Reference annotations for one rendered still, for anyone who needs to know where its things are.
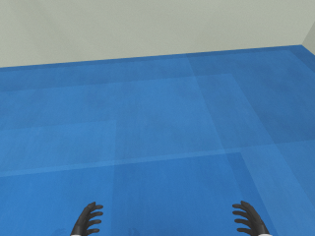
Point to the robot left hand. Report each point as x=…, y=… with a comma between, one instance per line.
x=82, y=224

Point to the robot right hand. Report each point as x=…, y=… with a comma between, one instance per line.
x=255, y=223

